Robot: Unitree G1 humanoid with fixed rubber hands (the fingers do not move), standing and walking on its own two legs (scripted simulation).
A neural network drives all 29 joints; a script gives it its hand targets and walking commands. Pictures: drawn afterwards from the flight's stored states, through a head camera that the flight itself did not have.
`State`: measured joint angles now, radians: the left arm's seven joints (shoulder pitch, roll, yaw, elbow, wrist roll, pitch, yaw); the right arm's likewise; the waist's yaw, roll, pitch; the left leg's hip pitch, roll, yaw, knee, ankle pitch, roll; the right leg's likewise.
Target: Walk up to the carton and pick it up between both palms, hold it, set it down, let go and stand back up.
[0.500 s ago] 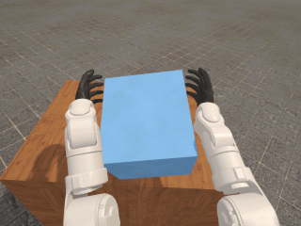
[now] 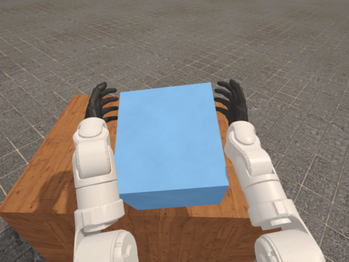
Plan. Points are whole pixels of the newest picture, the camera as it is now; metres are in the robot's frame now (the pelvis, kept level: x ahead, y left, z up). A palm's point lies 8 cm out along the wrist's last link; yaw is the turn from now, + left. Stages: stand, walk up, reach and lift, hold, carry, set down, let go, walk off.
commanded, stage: hold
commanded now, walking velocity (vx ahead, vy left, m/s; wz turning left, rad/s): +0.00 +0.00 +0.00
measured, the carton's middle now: (171, 150) +0.35 -0.01 +0.11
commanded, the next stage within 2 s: none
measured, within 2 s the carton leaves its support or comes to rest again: neither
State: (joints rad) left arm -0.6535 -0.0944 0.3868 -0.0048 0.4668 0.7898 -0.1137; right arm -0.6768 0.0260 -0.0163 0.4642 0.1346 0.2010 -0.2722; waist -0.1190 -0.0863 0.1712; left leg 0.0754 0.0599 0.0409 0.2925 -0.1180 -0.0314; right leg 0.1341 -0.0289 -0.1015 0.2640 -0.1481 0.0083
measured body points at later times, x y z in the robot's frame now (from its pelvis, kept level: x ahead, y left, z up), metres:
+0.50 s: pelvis +0.00 +0.01 +0.00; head -0.03 +0.04 +0.45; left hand +0.38 +0.16 +0.20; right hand +0.38 -0.13 +0.21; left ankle +0.05 +0.14 -0.75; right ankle +0.02 -0.12 -0.75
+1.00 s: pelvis +0.00 +0.00 +0.00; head -0.03 +0.03 +0.45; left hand +0.38 +0.15 +0.20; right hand +0.37 -0.15 +0.20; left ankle +0.05 +0.14 -0.75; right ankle +0.02 -0.12 -0.75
